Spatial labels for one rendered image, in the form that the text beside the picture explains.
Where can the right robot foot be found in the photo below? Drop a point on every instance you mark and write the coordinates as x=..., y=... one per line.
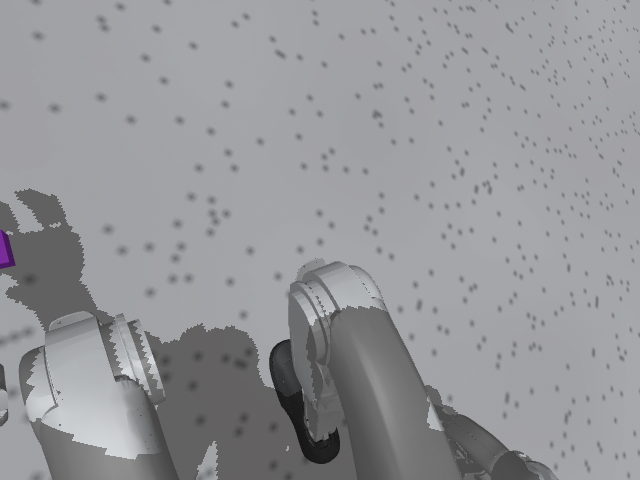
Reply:
x=289, y=392

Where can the small box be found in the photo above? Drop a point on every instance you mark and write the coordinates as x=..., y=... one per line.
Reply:
x=6, y=255

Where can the right robot hand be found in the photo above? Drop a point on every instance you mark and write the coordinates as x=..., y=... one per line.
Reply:
x=478, y=449

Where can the right robot arm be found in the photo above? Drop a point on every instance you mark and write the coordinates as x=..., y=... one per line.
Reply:
x=515, y=465

